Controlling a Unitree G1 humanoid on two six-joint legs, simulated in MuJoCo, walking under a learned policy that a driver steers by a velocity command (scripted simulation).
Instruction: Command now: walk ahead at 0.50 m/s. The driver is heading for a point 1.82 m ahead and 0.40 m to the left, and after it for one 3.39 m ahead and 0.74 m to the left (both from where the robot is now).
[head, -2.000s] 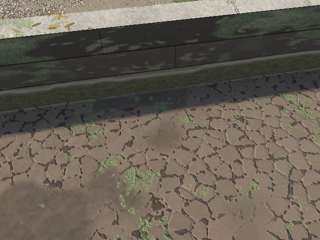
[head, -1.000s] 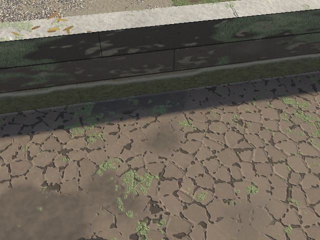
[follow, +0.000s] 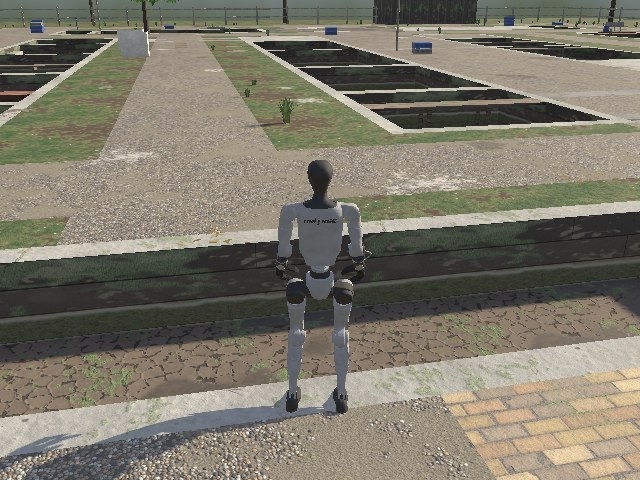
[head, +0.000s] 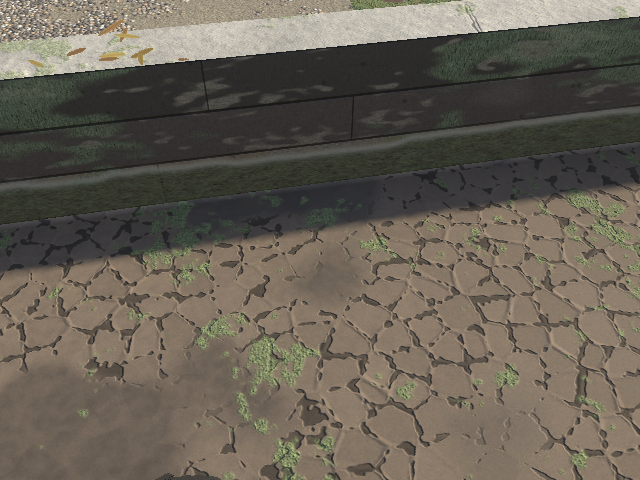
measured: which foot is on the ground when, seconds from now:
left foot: down 0.00-1.00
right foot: down 0.00-1.00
